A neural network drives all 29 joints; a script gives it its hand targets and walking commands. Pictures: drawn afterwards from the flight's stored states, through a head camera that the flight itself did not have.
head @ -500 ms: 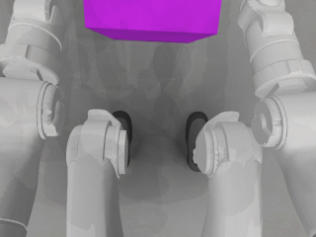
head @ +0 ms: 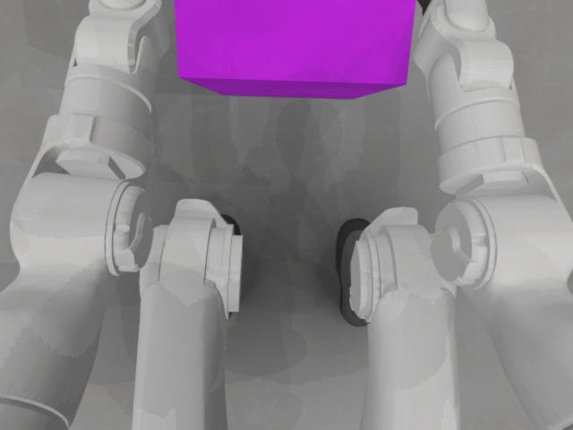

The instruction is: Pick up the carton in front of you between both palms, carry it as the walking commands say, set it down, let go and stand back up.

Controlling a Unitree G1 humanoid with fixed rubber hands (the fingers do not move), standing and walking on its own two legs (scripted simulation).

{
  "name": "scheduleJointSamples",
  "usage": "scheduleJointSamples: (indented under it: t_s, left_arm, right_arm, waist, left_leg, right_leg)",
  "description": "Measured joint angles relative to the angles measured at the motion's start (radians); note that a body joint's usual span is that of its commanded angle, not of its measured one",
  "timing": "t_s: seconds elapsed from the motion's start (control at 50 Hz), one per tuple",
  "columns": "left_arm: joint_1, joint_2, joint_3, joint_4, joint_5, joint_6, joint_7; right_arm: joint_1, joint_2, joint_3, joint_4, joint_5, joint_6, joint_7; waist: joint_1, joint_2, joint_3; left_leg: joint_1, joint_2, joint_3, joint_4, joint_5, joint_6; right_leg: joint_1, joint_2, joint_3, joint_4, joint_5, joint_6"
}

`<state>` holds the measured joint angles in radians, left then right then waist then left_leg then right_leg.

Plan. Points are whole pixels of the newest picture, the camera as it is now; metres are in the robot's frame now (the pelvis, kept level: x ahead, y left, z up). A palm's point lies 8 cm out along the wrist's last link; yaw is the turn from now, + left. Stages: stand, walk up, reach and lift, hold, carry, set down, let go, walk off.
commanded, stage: reach and lift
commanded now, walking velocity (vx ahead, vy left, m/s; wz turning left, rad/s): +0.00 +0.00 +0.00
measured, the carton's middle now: (292, 2) +0.55 +0.03 -0.23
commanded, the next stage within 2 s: none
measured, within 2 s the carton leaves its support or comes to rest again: neither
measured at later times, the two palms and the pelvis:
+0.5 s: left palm out of the picture +0.49 +0.18 +0.05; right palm out of the picture +0.49 -0.12 +0.05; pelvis -0.02 -0.01 +0.11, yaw +2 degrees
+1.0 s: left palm out of the picture +0.44 +0.17 +0.20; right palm out of the picture +0.45 -0.13 +0.20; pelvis +0.03 -0.01 +0.24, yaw +3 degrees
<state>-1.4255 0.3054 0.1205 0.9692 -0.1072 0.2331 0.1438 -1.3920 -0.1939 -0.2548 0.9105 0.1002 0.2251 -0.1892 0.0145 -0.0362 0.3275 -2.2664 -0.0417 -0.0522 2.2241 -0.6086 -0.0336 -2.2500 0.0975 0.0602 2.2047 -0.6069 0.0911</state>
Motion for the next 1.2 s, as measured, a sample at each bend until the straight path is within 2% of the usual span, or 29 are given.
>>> scheduleJointSamples:
  t_s: [0.02,0.06,0.14,0.2,0.32,0.42,0.52,0.72,0.92,1.2]
  left_arm:
    - [0.023,-0.011,0.004,-0.029,-0.001,0.012,0.016]
    - [0.063,-0.023,0.015,-0.092,0.005,0.038,0.016]
    - [0.139,-0.067,0.072,-0.166,0.051,0.078,-0.006]
    - [0.173,-0.107,0.146,-0.139,0.116,0.093,-0.036]
    - [0.191,-0.164,0.291,-0.073,0.28,0.112,-0.089]
    - [0.214,-0.199,0.339,-0.098,0.345,0.123,-0.106]
    - [0.26,-0.227,0.333,-0.168,0.346,0.14,-0.107]
    - [0.428,-0.273,0.274,-0.289,0.295,0.174,-0.09]
    - [0.604,-0.321,0.261,-0.29,0.293,0.144,-0.087]
    - [0.823,-0.377,0.243,-0.313,0.3,0.096,-0.092]
  right_arm:
    - [0.023,0.01,0.0,-0.029,0.003,0.01,-0.012]
    - [0.069,0.023,-0.002,-0.094,0.001,0.032,-0.014]
    - [0.163,0.073,-0.044,-0.181,-0.034,0.062,-0.007]
    - [0.202,0.115,-0.109,-0.163,-0.099,0.077,0.018]
    - [0.213,0.179,-0.25,-0.11,-0.279,0.106,0.072]
    - [0.236,0.202,-0.291,-0.139,-0.337,0.125,0.098]
    - [0.276,0.21,-0.273,-0.201,-0.326,0.146,0.106]
    - [0.435,0.238,-0.209,-0.298,-0.282,0.173,0.107]
    - [0.607,0.269,-0.172,-0.283,-0.274,0.139,0.107]
    - [0.817,0.307,-0.124,-0.292,-0.282,0.095,0.116]
  waist:
    - [-0.001,0.001,-0.016]
    - [-0.001,0.002,-0.035]
    - [-0.001,0.005,-0.14]
    - [-0.001,0.009,-0.252]
    - [-0.005,0.023,-0.384]
    - [-0.01,0.027,-0.424]
    - [-0.013,0.023,-0.443]
    - [-0.014,0.02,-0.493]
    - [-0.014,0.026,-0.544]
    - [-0.011,0.027,-0.545]
  left_leg:
    - [0.002,-0.009,-0.005,-0.006,0.002,-0.005]
    - [0.022,-0.029,-0.017,-0.025,0.006,-0.02]
    - [0.043,-0.053,-0.035,-0.085,0.026,-0.041]
    - [0.057,-0.061,-0.041,-0.147,0.047,-0.045]
    - [0.114,-0.069,-0.049,-0.288,0.099,-0.041]
    - [0.157,-0.07,-0.052,-0.385,0.135,-0.037]
    - [0.201,-0.068,-0.052,-0.451,0.15,-0.036]
    - [0.373,-0.066,-0.058,-0.57,0.131,-0.031]
    - [0.642,-0.059,-0.068,-0.746,0.124,-0.022]
    - [1.047,-0.042,-0.075,-1.051,0.175,-0.008]
  right_leg:
    - [0.002,0.005,0.003,-0.006,0.001,0.003]
    - [0.023,0.017,0.011,-0.022,0.002,0.01]
    - [0.049,0.026,0.018,-0.08,0.01,0.022]
    - [0.063,0.021,0.017,-0.139,0.029,0.016]
    - [0.121,0.016,0.02,-0.275,0.074,0.001]
    - [0.165,0.019,0.028,-0.371,0.108,0.0]
    - [0.207,0.022,0.037,-0.437,0.125,0.003]
    - [0.378,0.016,0.043,-0.554,0.107,-0.006]
    - [0.646,0.008,0.049,-0.729,0.102,-0.024]
    - [1.045,-0.003,0.071,-1.031,0.158,-0.043]
